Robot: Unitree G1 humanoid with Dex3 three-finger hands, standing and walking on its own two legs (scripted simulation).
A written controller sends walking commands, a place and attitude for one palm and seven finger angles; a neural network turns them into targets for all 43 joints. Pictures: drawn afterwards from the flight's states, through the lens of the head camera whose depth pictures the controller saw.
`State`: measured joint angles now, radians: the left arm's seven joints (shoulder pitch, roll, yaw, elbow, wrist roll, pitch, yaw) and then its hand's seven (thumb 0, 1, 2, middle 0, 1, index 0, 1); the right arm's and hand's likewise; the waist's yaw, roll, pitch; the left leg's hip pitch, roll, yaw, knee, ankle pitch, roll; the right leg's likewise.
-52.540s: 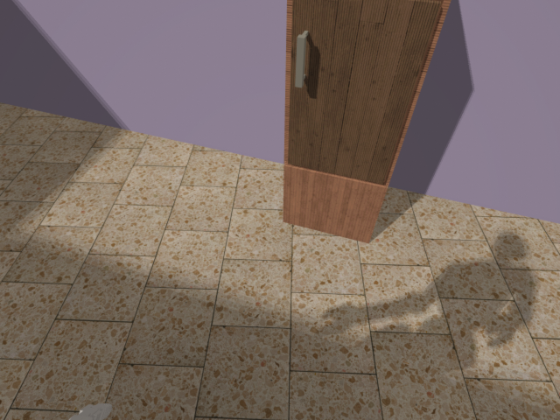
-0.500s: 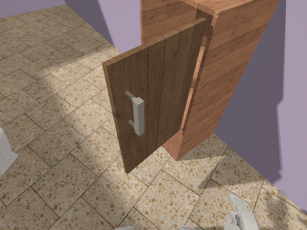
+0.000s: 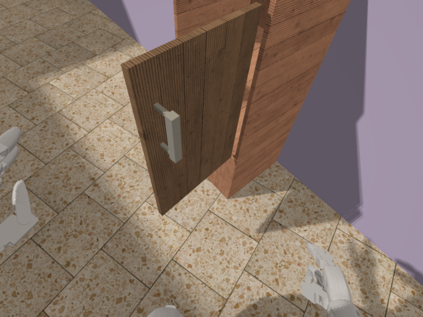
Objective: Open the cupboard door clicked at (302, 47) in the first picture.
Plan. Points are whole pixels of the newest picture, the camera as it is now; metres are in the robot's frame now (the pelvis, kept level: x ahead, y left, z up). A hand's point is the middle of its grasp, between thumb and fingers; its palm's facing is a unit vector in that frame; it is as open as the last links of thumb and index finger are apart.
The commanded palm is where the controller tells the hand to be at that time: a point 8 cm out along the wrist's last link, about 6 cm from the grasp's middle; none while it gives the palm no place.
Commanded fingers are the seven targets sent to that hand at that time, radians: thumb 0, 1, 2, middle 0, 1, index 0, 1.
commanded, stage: step back with the hand held close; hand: left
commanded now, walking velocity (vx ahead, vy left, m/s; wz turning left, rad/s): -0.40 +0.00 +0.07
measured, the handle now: (167, 134) +0.47 +0.13 +0.04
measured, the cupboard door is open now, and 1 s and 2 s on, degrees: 96 96 96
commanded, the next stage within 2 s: stop stepping back and stand still in 0.14 s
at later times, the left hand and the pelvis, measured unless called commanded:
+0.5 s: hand out of the picture +0.05 +0.26 +0.16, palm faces +0.41 -0.77 -0.48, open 7.4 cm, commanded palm -0.01 +0.29 +0.18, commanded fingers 0.00 0.90 0.90 -0.20 -0.30 -0.20 -0.30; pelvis -0.15 -0.01 +0.00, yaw +1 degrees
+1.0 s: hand out of the picture +0.01 +0.25 +0.17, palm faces +0.44 -0.77 -0.46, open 7.4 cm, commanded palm -0.05 +0.29 +0.18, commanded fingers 0.00 0.90 0.90 -0.20 -0.30 -0.20 -0.30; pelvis -0.18 -0.01 +0.00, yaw +2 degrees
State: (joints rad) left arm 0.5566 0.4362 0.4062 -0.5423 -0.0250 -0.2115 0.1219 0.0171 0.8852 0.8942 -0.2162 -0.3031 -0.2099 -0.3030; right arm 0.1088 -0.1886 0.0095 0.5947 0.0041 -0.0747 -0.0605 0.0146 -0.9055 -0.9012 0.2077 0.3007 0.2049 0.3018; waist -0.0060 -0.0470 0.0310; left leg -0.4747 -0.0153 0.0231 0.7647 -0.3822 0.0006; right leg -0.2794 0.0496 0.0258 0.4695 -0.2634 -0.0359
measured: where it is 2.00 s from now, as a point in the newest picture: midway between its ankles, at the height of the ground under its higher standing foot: outside the picture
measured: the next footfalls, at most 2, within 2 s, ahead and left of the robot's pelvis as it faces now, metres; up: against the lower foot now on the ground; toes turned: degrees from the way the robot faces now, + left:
left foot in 0.10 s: +0.00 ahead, +0.10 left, +0.00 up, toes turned +2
right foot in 0.44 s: -0.13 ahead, -0.11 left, +0.00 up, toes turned +7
